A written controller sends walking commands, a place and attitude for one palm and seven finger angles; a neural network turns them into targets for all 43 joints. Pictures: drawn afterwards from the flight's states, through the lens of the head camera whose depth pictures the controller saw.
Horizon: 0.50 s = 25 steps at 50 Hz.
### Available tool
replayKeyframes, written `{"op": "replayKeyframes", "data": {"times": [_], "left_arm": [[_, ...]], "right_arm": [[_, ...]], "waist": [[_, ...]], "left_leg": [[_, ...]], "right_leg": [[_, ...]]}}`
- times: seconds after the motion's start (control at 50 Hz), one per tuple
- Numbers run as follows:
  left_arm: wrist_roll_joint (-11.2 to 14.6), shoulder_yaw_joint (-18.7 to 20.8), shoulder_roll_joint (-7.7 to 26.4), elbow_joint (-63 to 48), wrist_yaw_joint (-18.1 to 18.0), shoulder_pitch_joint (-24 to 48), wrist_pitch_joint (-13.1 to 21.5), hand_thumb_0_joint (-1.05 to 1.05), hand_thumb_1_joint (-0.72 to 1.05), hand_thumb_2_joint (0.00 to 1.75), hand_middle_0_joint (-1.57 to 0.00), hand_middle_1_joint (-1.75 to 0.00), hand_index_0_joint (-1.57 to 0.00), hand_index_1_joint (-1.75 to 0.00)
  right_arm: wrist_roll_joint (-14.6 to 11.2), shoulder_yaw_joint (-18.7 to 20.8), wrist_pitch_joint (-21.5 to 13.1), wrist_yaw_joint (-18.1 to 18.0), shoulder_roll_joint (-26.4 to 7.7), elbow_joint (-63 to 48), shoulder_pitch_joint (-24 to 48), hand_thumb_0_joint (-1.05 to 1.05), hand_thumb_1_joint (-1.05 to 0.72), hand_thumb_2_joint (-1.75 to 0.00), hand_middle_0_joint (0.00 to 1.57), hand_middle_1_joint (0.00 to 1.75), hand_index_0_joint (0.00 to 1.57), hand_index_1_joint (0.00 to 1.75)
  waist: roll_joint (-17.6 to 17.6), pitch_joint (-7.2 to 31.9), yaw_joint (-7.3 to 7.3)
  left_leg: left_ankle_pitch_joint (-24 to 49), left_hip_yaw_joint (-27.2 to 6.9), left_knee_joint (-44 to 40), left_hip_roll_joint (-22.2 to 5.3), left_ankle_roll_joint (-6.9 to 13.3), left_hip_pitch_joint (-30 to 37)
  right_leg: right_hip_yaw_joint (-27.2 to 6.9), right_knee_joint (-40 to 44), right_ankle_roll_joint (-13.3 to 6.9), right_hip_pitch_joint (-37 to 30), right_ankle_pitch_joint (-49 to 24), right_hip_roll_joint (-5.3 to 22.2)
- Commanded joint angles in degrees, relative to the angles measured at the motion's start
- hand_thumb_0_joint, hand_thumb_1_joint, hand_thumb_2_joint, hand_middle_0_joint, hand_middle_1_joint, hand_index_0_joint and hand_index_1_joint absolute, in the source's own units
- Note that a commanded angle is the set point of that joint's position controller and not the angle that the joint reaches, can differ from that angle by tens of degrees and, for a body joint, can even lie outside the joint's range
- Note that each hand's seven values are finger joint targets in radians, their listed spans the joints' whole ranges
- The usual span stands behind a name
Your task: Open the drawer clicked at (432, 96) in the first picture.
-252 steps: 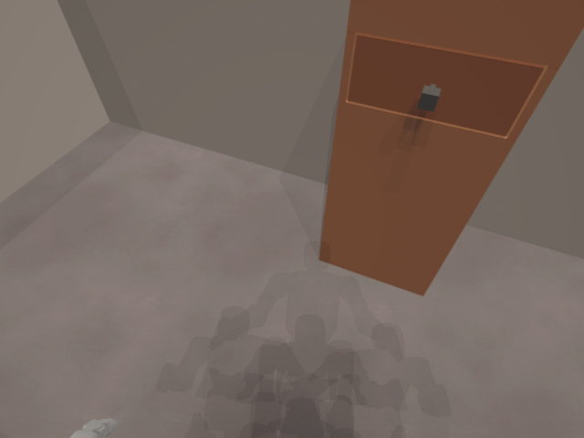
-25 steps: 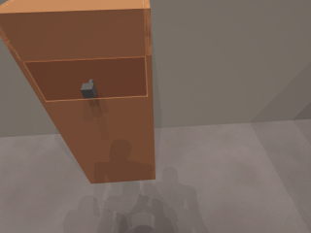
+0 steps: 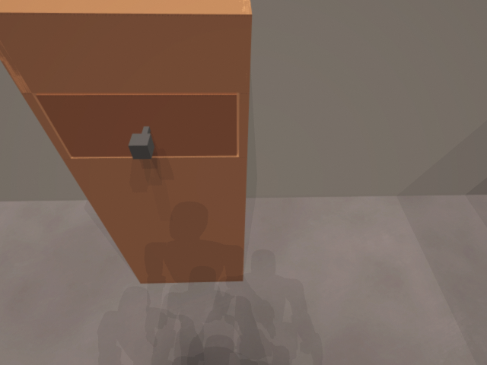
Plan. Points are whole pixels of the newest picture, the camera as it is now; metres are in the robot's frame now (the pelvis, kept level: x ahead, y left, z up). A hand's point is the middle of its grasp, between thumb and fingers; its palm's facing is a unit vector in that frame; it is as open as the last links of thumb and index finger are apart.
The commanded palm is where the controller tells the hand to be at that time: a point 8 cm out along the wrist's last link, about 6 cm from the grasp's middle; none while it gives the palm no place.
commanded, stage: look again from close up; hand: left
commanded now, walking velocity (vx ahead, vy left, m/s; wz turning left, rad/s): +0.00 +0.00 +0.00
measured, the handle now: (143, 140) +0.52 +0.24 +0.07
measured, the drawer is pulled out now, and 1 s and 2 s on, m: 0.00 0.00 0.00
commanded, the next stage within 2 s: raise the hand with hooked fingers in 0.10 s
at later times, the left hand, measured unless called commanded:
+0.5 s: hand (124, 308) +0.21 +0.22 -0.03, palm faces -0.01 -0.22 -0.97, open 8.0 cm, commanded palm +0.15 +0.23 +0.00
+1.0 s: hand (111, 277) +0.23 +0.22 +0.04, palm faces +0.04 -0.11 -0.99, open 10.8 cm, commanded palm +0.20 +0.23 +0.10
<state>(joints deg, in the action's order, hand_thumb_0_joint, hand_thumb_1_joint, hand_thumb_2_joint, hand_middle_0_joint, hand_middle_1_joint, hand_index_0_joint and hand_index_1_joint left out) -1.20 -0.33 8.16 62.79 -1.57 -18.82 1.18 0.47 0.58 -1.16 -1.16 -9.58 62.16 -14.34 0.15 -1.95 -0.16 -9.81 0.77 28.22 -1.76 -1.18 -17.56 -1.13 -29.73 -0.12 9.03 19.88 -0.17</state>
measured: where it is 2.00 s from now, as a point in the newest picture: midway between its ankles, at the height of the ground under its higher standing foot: outside the picture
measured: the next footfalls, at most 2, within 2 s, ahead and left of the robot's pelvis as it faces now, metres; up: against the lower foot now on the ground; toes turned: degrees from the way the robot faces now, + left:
none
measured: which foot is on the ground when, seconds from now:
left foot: down 0.00-1.00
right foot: down 0.00-1.00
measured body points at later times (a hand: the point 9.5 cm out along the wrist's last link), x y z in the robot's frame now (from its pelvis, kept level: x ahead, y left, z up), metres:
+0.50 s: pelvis +0.01 +0.00 -0.03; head +0.02 -0.03 +0.42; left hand +0.21 +0.22 +0.02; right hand +0.22 -0.24 -0.11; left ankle +0.06 +0.13 -0.73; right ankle -0.04 -0.12 -0.73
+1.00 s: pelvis +0.00 -0.01 -0.02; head +0.01 -0.05 +0.43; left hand +0.23 +0.23 +0.09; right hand +0.20 -0.21 -0.12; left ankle +0.06 +0.13 -0.73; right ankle -0.04 -0.12 -0.73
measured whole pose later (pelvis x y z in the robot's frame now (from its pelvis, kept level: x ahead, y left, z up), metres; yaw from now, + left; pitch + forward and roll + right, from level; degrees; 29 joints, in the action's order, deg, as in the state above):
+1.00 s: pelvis +0.00 -0.01 -0.02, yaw +0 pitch +3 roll +1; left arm -54.8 -3.3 23.2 -6.7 -11.6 -16.4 -4.0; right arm 2.1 -1.0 3.8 -0.7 -11.2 34.9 -7.6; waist -4.1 3.9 -3.3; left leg -14.3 0.5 37.6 -1.9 -1.6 -26.1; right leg -0.5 -40.5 -0.8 17.9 25.4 -0.2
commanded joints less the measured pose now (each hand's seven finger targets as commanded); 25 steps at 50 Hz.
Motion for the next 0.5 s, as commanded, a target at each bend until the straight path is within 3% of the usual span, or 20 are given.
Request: {"op": "replayKeyframes", "data": {"times": [0.0, 0.16, 0.18, 0.2, 0.22, 0.24, 0.26, 0.28, 0.3, 0.32, 0.34, 0.36, 0.38, 0.4, 0.44, 0.48], "left_arm": [[0.3, 1.5, 7.4, -1.5, -0.3, -3.2, 0.8, 0.00, 0.90, 0.90, -0.20, -0.30, -0.20, -0.30], [0.2, 1.7, 8.7, -1.4, -0.3, -2.0, 0.6, 0.00, 0.90, 0.90, -0.20, -0.30, -0.20, -0.30], [-0.4, 1.4, 7.5, -0.6, -2.7, -6.5, 1.4, 0.00, 0.90, 0.90, -0.20, -0.30, -0.20, -0.30], [-8.5, 0.0, 26.3, -90.2, -4.0, 39.1, 11.5, 0.00, 0.88, 0.89, -0.20, -0.32, -0.20, -0.32], [-10.0, 4.2, 22.8, -74.6, -9.0, 11.3, 7.9, 0.00, 0.85, 0.88, -0.20, -0.33, -0.20, -0.33], [-9.9, -1.6, 12.0, -67.0, -11.7, -5.8, -0.5, 0.00, 0.83, 0.87, -0.21, -0.34, -0.21, -0.34], [-13.8, -6.5, 6.5, -66.6, -11.8, -5.9, -2.0, 0.00, 0.81, 0.86, -0.21, -0.36, -0.21, -0.36], [-19.5, -3.7, 12.4, -70.7, -14.0, -0.7, -1.4, 0.00, 0.78, 0.85, -0.21, -0.37, -0.21, -0.37], [-26.9, -0.4, 15.9, -66.4, -16.4, -5.0, -1.8, 0.00, 0.76, 0.84, -0.21, -0.39, -0.21, -0.39], [-33.1, -0.8, 13.6, -61.2, -17.7, -13.9, -3.0, 0.00, 0.74, 0.83, -0.21, -0.40, -0.21, -0.40], [-39.0, -0.9, 12.9, -59.8, -18.8, -20.9, -3.6, 0.00, 0.71, 0.82, -0.21, -0.42, -0.21, -0.42], [-45.1, -2.8, 11.5, -57.8, -19.7, -23.8, -3.8, 0.00, 0.69, 0.81, -0.22, -0.43, -0.22, -0.43], [-49.5, -3.9, 10.0, -58.4, -20.4, -25.9, -3.7, 0.00, 0.67, 0.80, -0.22, -0.45, -0.22, -0.45], [-52.8, -4.1, 9.8, -59.1, -20.8, -27.7, -3.1, 0.00, 0.64, 0.79, -0.22, -0.47, -0.22, -0.47], [-57.8, -1.2, 13.5, -62.3, -22.1, -26.5, -0.9, 0.00, 0.60, 0.77, -0.22, -0.50, -0.22, -0.50], [-60.8, 1.0, 17.0, -69.5, -23.9, -20.7, 0.4, 0.00, 0.55, 0.75, -0.22, -0.53, -0.22, -0.53]], "right_arm": [[0.1, 0.9, -0.7, -0.3, -6.3, -1.9, -1.8, 0.00, -0.90, -0.90, 0.20, 0.30, 0.20, 0.30], [0.2, 1.0, -0.9, -0.4, -7.6, -1.7, 0.3, 0.00, -0.90, -0.90, 0.20, 0.30, 0.20, 0.30], [-0.4, 0.9, -0.5, 0.0, -7.3, -5.9, 4.9, 0.00, -0.90, -0.90, 0.20, 0.30, 0.20, 0.30], [-3.4, 1.0, -8.9, -2.9, -14.3, -24.8, 1.5, 0.00, -0.90, -0.90, 0.20, 0.30, 0.20, 0.30], [-1.9, 0.9, -14.1, -5.8, -10.8, -21.5, 3.8, 0.00, -0.90, -0.90, 0.20, 0.30, 0.20, 0.30], [-3.2, 1.9, -15.9, -5.8, -8.3, -21.6, 5.4, 0.00, -0.90, -0.90, 0.20, 0.30, 0.20, 0.30], [-3.5, 1.2, -16.2, -5.1, -8.0, -22.1, 5.2, 0.00, -0.90, -0.90, 0.20, 0.30, 0.20, 0.30], [-1.7, 1.9, -15.6, -4.6, -10.4, -25.3, 8.0, 0.00, -0.90, -0.90, 0.20, 0.30, 0.20, 0.30], [-0.2, 2.7, -14.0, -4.2, -10.9, -26.0, 8.0, 0.00, -0.90, -0.90, 0.20, 0.30, 0.20, 0.30], [0.7, 3.2, -12.1, -3.4, -10.3, -28.2, 9.2, 0.00, -0.90, -0.90, 0.20, 0.30, 0.20, 0.30], [1.0, 3.9, -10.1, -1.9, -10.3, -30.8, 11.1, 0.00, -0.90, -0.90, 0.20, 0.30, 0.20, 0.30], [2.0, 4.1, -7.3, -0.5, -10.4, -31.8, 12.2, 0.00, -0.90, -0.90, 0.20, 0.30, 0.20, 0.30], [2.7, 4.5, -4.8, 1.0, -10.3, -33.4, 13.5, 0.00, -0.90, -0.90, 0.20, 0.30, 0.20, 0.30], [2.7, 4.5, -3.1, 2.4, -9.9, -35.0, 14.6, 0.00, -0.90, -0.90, 0.20, 0.30, 0.20, 0.30], [2.4, 4.2, -1.0, 4.1, -9.5, -36.7, 15.8, 0.00, -0.90, -0.90, 0.20, 0.30, 0.20, 0.30], [2.8, 3.8, 0.5, 4.9, -9.5, -38.8, 15.9, 0.00, -0.90, -0.90, 0.20, 0.30, 0.20, 0.30]], "waist": [[-0.5, -0.7, 0.15], [-1.0, 0.4, -0.16], [3.8, -1.9, -2.03], [-11.5, 26.1, 3.86], [-19.5, 25.5, -1.45], [-16.9, 16.9, -0.60], [-9.0, 11.2, 0.85], [-3.6, 6.1, 1.67], [0.8, 8.5, 1.60], [4.5, 9.2, -0.89], [4.9, 10.0, -4.35], [7.8, 10.1, -5.18], [9.3, 9.2, -6.05], [10.3, 9.7, -7.08], [10.7, 11.8, -8.34], [5.6, 15.7, -7.76]], "left_leg": [[5.7, -3.6, -3.7, -3.6, 2.7, 6.5], [9.3, -3.7, -3.6, -4.1, 3.0, 8.4], [8.6, -1.5, 8.4, -4.0, 1.4, 4.1], [14.9, 2.1, -0.2, 2.3, 4.7, 20.8], [20.3, 0.5, -0.4, -0.6, 4.0, 25.6], [14.5, -0.1, -1.8, -0.4, 3.0, 16.1], [11.9, -0.5, 0.4, -0.8, 3.1, 10.4], [7.7, -1.0, 2.8, 0.6, 3.3, 5.0], [7.2, -0.4, 5.3, 1.1, 3.6, 2.8], [8.1, -0.1, 7.2, 1.2, 3.2, -0.5], [9.8, 0.2, 7.7, 1.4, 2.5, -3.5], [9.3, 0.9, 9.0, 1.7, 1.9, -7.2], [8.3, 1.1, 10.4, 1.5, 1.8, -9.9], [6.9, 1.4, 11.7, 1.6, 1.7, -11.4], [6.3, 1.2, 13.9, 2.2, 1.7, -13.5], [4.7, 1.4, 15.3, 3.1, 2.1, -12.0]], "right_leg": [[-4.0, 7.2, -1.9, 6.6, -9.4, 4.9], [-3.5, 6.8, -1.6, 5.0, -12.2, 5.1], [-9.1, 11.7, 0.7, 5.6, -29.9, 8.0], [-6.0, 1.6, -2.7, 5.2, -29.4, 1.9], [1.4, -4.4, -2.8, 8.7, -15.3, 0.8], [4.8, -5.4, -1.6, 12.9, -6.2, -0.1], [5.1, -3.7, -1.3, 14.4, -8.0, 0.3], [4.2, -1.9, -1.3, 18.3, -8.9, -0.2], [4.5, -2.5, -1.3, 21.2, -7.9, -0.7], [5.4, -4.5, -1.5, 22.1, -8.0, -1.3], [3.9, -5.8, -2.2, 20.4, -9.5, -1.5], [3.5, -8.4, -2.5, 21.4, -10.9, -1.9], [2.4, -9.7, -3.0, 22.8, -12.0, -2.0], [1.5, -10.6, -3.3, 22.9, -13.0, -1.5], [-1.8, -12.4, -3.6, 21.8, -16.9, -1.2], [-2.8, -13.5, -3.5, 22.6, -15.2, -1.1]]}}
